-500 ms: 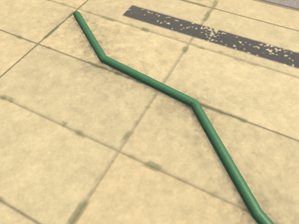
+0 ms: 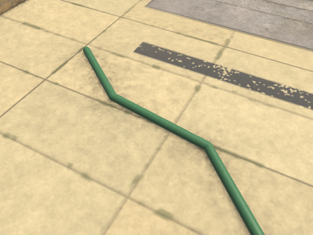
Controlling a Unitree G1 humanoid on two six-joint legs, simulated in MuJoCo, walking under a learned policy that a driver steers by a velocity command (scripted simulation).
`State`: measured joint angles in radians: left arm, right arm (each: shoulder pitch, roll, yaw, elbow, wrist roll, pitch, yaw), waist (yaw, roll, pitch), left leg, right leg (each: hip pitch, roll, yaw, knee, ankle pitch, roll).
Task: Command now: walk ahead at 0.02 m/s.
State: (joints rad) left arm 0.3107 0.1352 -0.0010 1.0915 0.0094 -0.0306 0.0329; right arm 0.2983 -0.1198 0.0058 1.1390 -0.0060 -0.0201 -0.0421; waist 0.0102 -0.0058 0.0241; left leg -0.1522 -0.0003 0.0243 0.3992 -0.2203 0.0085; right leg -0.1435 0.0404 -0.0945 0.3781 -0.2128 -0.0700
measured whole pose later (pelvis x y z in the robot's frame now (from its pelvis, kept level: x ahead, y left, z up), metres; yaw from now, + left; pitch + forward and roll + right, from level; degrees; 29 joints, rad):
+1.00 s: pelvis +0.28 +0.06 -0.01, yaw +0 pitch +1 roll +1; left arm 0.00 0.17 0.04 0.91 0.02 -0.04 -0.03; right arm 0.52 -0.13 -0.02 1.11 -0.02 -0.11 -0.01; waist -0.06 -0.01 0.06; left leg 0.15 -0.05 0.07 0.17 -0.35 0.05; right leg -0.59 -0.04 -0.10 0.62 -0.08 -0.08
